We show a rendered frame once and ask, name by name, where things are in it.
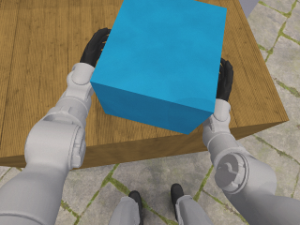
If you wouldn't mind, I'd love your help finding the carton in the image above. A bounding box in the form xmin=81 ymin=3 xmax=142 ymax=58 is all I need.
xmin=90 ymin=0 xmax=227 ymax=135

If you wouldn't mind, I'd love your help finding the left robot upper arm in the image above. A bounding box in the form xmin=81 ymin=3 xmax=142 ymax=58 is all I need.
xmin=0 ymin=120 xmax=86 ymax=225

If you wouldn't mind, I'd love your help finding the robot left forearm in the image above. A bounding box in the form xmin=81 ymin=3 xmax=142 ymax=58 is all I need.
xmin=24 ymin=63 xmax=95 ymax=162

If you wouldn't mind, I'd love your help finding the robot right shin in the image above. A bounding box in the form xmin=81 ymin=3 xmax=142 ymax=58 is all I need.
xmin=176 ymin=195 xmax=193 ymax=204

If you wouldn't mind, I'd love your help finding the robot right forearm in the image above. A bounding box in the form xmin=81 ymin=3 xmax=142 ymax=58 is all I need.
xmin=202 ymin=98 xmax=258 ymax=170

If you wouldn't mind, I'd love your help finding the robot left shin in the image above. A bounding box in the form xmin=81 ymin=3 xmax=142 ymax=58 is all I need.
xmin=120 ymin=196 xmax=141 ymax=225

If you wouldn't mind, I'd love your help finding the right robot upper arm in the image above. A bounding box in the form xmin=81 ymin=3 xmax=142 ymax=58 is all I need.
xmin=214 ymin=152 xmax=300 ymax=225

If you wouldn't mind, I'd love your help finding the robot right hand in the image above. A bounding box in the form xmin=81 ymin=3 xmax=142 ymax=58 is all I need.
xmin=216 ymin=58 xmax=233 ymax=102

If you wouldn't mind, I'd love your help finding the robot shin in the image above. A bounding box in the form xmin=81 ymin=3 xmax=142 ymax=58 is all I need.
xmin=176 ymin=195 xmax=193 ymax=204
xmin=120 ymin=196 xmax=141 ymax=225

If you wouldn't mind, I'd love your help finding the pedestal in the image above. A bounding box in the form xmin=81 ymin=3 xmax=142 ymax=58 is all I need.
xmin=0 ymin=0 xmax=289 ymax=171

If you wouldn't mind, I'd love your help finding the robot left hand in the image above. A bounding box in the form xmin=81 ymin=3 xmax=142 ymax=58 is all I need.
xmin=80 ymin=27 xmax=112 ymax=67

